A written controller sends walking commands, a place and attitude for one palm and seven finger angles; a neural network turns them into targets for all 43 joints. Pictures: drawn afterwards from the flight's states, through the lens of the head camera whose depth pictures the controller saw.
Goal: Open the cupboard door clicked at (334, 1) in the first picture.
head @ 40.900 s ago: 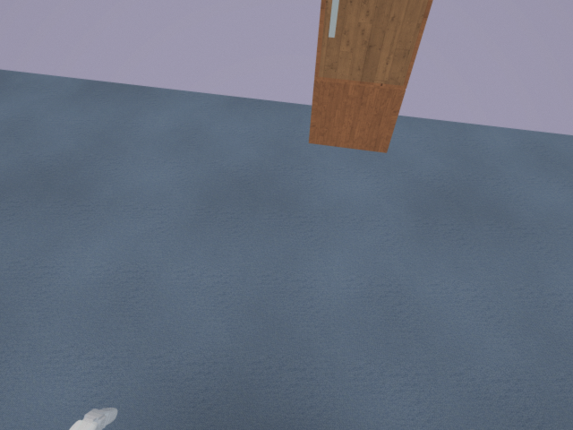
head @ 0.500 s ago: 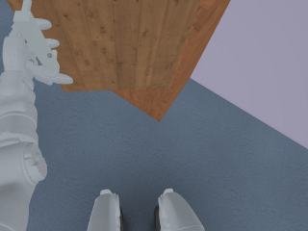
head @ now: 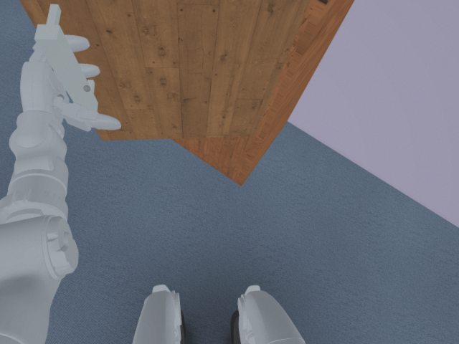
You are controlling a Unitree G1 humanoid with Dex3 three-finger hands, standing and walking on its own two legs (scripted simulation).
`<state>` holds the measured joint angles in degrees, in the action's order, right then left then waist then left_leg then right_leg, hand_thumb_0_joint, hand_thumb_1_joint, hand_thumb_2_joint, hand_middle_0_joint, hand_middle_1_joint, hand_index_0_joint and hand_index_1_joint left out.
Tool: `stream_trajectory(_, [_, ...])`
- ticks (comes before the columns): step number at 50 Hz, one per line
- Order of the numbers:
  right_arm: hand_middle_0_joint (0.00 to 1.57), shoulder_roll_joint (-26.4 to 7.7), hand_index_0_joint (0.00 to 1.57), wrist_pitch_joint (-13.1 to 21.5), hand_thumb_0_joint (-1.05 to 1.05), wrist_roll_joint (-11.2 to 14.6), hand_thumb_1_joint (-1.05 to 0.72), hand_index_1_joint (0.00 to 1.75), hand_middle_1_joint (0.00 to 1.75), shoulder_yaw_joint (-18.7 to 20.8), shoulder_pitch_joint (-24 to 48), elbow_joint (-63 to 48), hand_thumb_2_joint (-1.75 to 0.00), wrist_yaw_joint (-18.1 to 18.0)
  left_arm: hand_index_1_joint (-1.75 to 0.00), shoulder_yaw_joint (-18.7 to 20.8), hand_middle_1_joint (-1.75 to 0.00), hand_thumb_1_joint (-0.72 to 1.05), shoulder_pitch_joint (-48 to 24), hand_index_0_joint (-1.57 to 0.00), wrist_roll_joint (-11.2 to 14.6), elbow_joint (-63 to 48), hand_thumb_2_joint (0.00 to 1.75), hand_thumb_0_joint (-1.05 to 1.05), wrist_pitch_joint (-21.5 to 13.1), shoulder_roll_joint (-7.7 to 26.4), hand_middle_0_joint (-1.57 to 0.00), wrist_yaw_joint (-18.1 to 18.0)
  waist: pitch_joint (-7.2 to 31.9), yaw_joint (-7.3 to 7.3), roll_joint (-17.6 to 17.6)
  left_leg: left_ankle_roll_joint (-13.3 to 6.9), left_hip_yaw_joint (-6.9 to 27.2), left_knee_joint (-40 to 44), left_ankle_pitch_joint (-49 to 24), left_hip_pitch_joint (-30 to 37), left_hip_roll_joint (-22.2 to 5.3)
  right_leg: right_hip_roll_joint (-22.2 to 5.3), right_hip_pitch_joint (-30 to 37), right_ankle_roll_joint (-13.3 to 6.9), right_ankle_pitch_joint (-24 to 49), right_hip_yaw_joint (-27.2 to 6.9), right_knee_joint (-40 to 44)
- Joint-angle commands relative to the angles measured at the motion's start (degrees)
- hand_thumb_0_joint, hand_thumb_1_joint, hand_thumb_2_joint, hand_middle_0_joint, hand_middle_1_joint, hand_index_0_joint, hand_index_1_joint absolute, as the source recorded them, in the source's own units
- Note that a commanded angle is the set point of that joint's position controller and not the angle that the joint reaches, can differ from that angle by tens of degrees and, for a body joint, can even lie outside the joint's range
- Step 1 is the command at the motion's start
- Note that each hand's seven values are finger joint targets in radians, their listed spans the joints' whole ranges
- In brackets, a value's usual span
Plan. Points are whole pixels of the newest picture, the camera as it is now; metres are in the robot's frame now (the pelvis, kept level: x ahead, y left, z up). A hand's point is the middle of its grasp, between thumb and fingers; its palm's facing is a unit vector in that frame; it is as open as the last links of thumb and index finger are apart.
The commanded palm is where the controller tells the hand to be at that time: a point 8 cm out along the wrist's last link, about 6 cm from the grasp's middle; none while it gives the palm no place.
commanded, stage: slide the fingers in behind the handle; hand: left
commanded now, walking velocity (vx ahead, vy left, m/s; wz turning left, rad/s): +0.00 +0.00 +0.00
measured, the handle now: (73, 65) +0.57 +0.22 +0.06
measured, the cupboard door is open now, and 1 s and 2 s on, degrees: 40 40 80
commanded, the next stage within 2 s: close the thumb around the handle in 0.04 s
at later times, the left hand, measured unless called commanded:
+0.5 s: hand (87, 89) +0.52 +0.20 +0.05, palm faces +0.05 -1.00 -0.01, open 10.3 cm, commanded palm +0.50 +0.22 +0.06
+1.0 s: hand (87, 89) +0.52 +0.20 +0.05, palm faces +0.05 -1.00 -0.01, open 5.9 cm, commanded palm +0.49 +0.23 +0.06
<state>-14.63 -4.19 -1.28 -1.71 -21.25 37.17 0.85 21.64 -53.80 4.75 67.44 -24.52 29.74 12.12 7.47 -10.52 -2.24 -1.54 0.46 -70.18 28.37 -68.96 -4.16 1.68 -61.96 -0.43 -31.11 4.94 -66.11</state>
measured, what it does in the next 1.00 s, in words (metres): stands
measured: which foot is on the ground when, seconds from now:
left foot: down 0.00-1.00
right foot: down 0.00-1.00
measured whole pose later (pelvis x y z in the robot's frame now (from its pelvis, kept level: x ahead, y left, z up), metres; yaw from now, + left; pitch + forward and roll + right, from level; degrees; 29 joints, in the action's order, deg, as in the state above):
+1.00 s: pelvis +0.00 +0.00 +0.00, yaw +0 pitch +27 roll -5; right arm -14.6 -4.6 -1.5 -1.8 -20.7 37.5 0.6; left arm 22.0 -54.2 4.5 68.2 -25.3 29.4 11.7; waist 7.5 -10.6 -2.3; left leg -1.4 0.9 -70.5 28.2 -69.3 -4.0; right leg 1.7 -62.2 -0.5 -31.1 5.2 -66.4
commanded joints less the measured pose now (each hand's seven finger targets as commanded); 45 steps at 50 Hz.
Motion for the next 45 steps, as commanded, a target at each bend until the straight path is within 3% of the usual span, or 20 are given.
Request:
stream_trajectory(1, [0.2,-11.0,0.2,0.3,0.0,-0.2,-0.9,0.3,0.3,3.9,-11.0,-1.6,-0.9,-0.5,-1.2,-1.3,-1.2,-0.5,-26.4,-0.3,-0.1,-13.0,0.3,0.0,-4.7,9.0,-0.3,0.8,30.1,-2.1,-10.4,0.2,5.3,5.8,-25.8,35.7,1.2,1.9,1.4,-1.1,19.0,-1.4,7.3])
stream_trajectory(6, [0.2,-10.9,0.2,0.2,0.0,-0.4,-0.9,0.3,0.3,4.1,-11.1,-1.6,-0.9,-0.4,-1.2,-1.6,-1.2,-0.5,-26.4,-0.3,0.2,-14.0,0.3,0.0,-5.0,8.1,-0.3,0.5,31.7,-2.03,-10.3,0.2,5.4,5.6,-28.3,37.2,1.2,1.9,2.2,-1.1,20.8,-1.4,7.1])
stream_trajectory(7, [0.2,-11.0,0.2,0.0,0.0,-0.3,-0.9,0.3,0.3,4.1,-11.1,-1.7,-0.9,-0.4,-1.2,-0.4,-1.2,-0.5,-25.0,-0.3,0.3,-13.7,0.3,0.0,-4.9,9.3,-0.3,0.4,31.8,-1.43,-10.0,0.3,5.3,5.7,-28.1,36.8,1.2,2.0,2.8,-1.1,20.9,-1.4,7.1])
stream_trajectory(10, [0.2,-10.8,0.2,0.1,0.0,-0.4,-0.9,0.3,0.3,3.8,-11.1,-1.6,-0.9,-0.4,-1.22,-1.4,-1.22,-0.33,-25.6,-0.31,0.3,-12.4,0.37,0.0,-4.6,8.5,-0.31,0.6,29.5,-2.3,-9.2,-0.1,5.1,5.6,-26.8,35.0,1.4,2.1,2.5,-1.1,20.6,-1.4,7.3])
stream_trajectory(12, [0.2,-11.0,0.2,-0.1,0.0,-0.2,-0.9,0.3,0.3,3.9,-11.0,-1.6,-0.9,-0.6,-1.23,0.0,-1.23,-0.22,-25.4,-0.32,0.0,-12.7,0.42,0.0,-4.7,10.7,-0.32,0.7,30.9,-1.64,-8.9,0.0,5.1,5.6,-27.4,34.9,1.4,2.0,4.0,-1.1,21.4,-1.6,7.1])
stream_trajectory(15, [0.2,-10.7,0.2,0.0,0.0,-0.3,-0.9,0.3,0.3,3.9,-10.9,-1.9,-0.9,-0.4,-1.25,-2.1,-1.25,-0.05,-25.8,-0.33,0.2,-13.5,0.49,0.0,-5.0,7.5,-0.33,0.8,30.9,-1.99,-10.5,0.1,5.3,5.6,-28.1,36.5,1.4,2.0,2.2,-1.2,20.8,-1.4,7.0])
stream_trajectory(18, [0.2,-10.9,0.2,-0.1,0.0,-0.3,-0.9,0.3,0.3,4.0,-10.8,-1.6,-0.9,-0.5,-1.27,-1.2,-1.27,0.12,-26.1,-0.34,0.4,-13.7,0.56,0.0,-5.0,8.9,-0.34,0.6,31.0,-2.0,-9.4,0.2,5.5,5.8,-27.4,36.2,1.2,2.0,2.9,-1.1,20.5,-1.3,7.2])
stream_trajectory(23, [0.2,-10.7,0.2,-0.2,0.0,-0.3,-0.9,0.3,0.3,4.1,-10.5,-1.8,-0.9,-0.3,-1.3,-1.7,-1.3,0.4,-24.3,-0.36,0.3,-14.2,0.68,0.0,-5.3,7.9,-0.36,0.6,31.6,-1.38,-10.3,0.3,5.1,5.9,-28.5,36.7,1.4,2.0,3.4,-1.1,21.6,-1.5,7.3])
stream_trajectory(25, [0.2,-10.6,0.2,0.0,0.0,-0.4,-0.9,0.3,0.3,3.9,-10.7,-1.5,-0.9,-0.3,-1.31,-2.8,-1.31,0.51,-26.3,-0.37,0.4,-14.4,0.73,0.0,-5.6,6.8,-0.37,0.5,30.4,-2.14,-10.6,0.2,5.5,6.0,-27.7,37.1,1.2,2.0,2.1,-1.2,20.4,-1.2,7.2])
stream_trajectory(26, [0.2,-10.7,0.2,-0.1,0.0,-0.4,-0.9,0.3,0.3,4.0,-10.6,-1.4,-0.9,-0.3,-1.31,-2.0,-1.31,0.56,-25.9,-0.38,0.2,-14.1,0.76,0.0,-5.6,7.6,-0.38,0.3,30.8,-1.73,-10.1,0.4,5.5,6.0,-27.0,36.9,1.2,2.0,2.3,-1.1,19.9,-1.2,7.3])
stream_trajectory(29, [0.2,-11.0,0.2,-0.1,0.0,-0.3,-0.9,0.3,0.3,3.9,-10.7,-1.2,-0.9,-0.5,-1.33,-2.4,-1.33,0.73,-26.9,-0.39,0.0,-12.8,0.83,0.0,-5.3,7.7,-0.39,0.1,29.1,-2.68,-8.1,0.0,5.6,6.1,-24.8,34.8,1.3,2.0,2.4,-1.0,18.9,-1.3,7.6])
stream_trajectory(32, [0.2,-11.0,0.2,0.1,0.0,-0.4,-0.9,0.3,0.3,3.9,-10.8,-1.0,-0.9,-0.5,-1.35,-2.0,-1.35,0.9,-27.5,-0.4,0.1,-12.1,0.9,0.0,-5.2,8.2,-0.4,0.1,29.3,-2.72,-9.0,0.1,5.6,6.0,-24.4,34.9,1.4,2.0,1.9,-1.1,18.5,-1.3,7.6])
stream_trajectory(35, [0.2,-11.1,0.2,0.1,0.0,-0.5,-0.9,0.3,0.3,3.8,-11.2,-1.1,-0.9,-0.7,-1.35,-0.4,-1.35,0.9,-27.2,-0.4,0.2,-12.1,0.9,0.0,-5.2,10.1,-0.4,0.3,30.1,-2.35,-9.0,-0.2,5.4,5.7,-25.6,34.4,1.5,2.0,3.1,-1.2,19.7,-1.5,7.3])
stream_trajectory(38, [0.2,-10.8,0.2,0.2,0.0,-0.3,-0.9,0.3,0.3,3.8,-10.6,-1.4,-0.9,-0.5,-1.35,-1.3,-1.35,0.9,-25.9,-0.4,0.2,-12.8,0.9,0.0,-5.2,8.9,-0.4,0.7,31.5,-1.51,-10.9,0.2,5.2,5.8,-26.5,35.8,1.5,1.9,3.2,-1.2,20.0,-1.5,7.4])
stream_trajectory(42, [0.2,-10.8,0.2,0.1,0.0,-0.3,-0.9,0.3,0.3,3.7,-10.5,-1.3,-0.9,-0.5,-1.35,-2.2,-1.35,0.9,-26.9,-0.4,-0.2,-12.1,0.9,0.0,-4.9,8.4,-0.4,0.3,29.2,-2.51,-9.9,0.0,5.2,5.8,-24.5,34.6,1.4,2.0,2.0,-1.0,18.7,-1.5,7.7])
stream_trajectory(43, [0.2,-11.0,0.2,0.0,0.0,-0.4,-0.9,0.3,0.3,3.8,-10.5,-1.3,-0.9,-0.6,-1.35,-1.2,-1.35,0.9,-26.8,-0.4,-0.5,-12.3,0.9,0.0,-5.0,9.9,-0.4,0.2,29.4,-2.11,-9.7,0.1,5.4,5.9,-23.9,34.2,1.3,1.9,2.1,-1.1,18.1,-1.5,7.5])
stream_trajectory(45, [0.2,-11.1,0.2,0.1,0.0,-0.5,-0.9,0.3,0.3,3.8,-10.8,-1.3,-0.9,-0.7,-1.35,-1.6,-1.35,0.9,-27.9,-0.4,-0.6,-12.7,0.9,0.0,-5.3,9.6,-0.4,0.0,29.6,-2.4,-10.9,0.1,5.7,5.8,-24.4,35.2,1.3,1.9,0.9,-1.3,17.8,-1.4,7.2])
